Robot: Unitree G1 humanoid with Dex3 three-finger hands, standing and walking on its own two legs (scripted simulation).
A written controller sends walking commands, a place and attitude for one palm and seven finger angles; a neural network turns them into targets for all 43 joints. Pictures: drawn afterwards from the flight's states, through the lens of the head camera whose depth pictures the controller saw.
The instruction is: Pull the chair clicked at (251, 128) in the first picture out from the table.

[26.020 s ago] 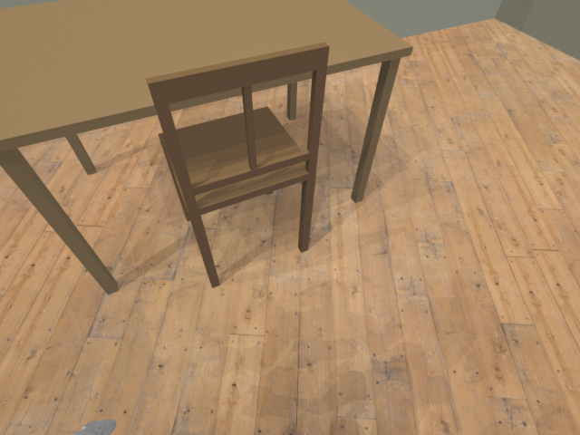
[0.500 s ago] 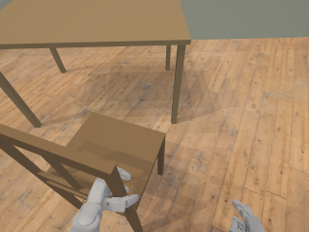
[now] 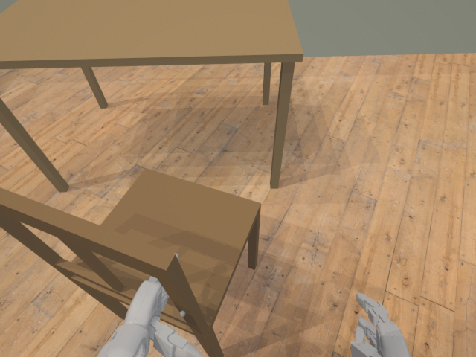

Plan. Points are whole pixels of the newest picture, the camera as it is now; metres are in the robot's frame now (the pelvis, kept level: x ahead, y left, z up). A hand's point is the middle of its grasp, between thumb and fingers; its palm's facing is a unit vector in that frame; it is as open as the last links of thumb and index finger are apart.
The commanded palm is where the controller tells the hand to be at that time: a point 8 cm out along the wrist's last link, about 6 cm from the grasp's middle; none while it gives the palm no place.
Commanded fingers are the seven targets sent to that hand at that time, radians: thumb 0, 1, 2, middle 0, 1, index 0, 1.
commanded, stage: draw the fingers out of the gap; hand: left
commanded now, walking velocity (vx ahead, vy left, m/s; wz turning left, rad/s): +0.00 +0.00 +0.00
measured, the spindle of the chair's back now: (95, 264) +0.30 +0.28 -0.05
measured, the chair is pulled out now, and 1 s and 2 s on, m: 0.57 0.57 0.57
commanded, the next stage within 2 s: draw the hand back to the body in 0.86 s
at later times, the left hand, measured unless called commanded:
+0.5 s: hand out of the picture +0.14 +0.11 -0.03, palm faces -0.12 -0.99 -0.09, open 17.5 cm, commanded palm +0.12 +0.16 -0.01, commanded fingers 0.00 -0.55 0.20 0.00 0.00 0.00 0.00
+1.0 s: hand out of the picture +0.08 +0.11 -0.02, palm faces -0.11 -0.99 -0.06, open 17.5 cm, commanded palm +0.06 +0.17 +0.00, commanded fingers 0.00 -0.55 0.20 0.00 0.00 0.00 0.00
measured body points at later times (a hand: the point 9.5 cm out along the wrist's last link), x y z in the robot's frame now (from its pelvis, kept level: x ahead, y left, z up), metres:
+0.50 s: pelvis +0.00 +0.01 -0.01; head +0.03 +0.00 +0.44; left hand +0.15 +0.16 -0.02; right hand +0.17 -0.23 -0.08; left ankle +0.00 +0.13 -0.69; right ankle -0.02 -0.11 -0.69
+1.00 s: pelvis -0.01 +0.02 -0.02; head +0.01 +0.02 +0.43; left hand +0.09 +0.17 -0.01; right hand +0.17 -0.21 -0.07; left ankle +0.00 +0.13 -0.69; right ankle -0.02 -0.11 -0.69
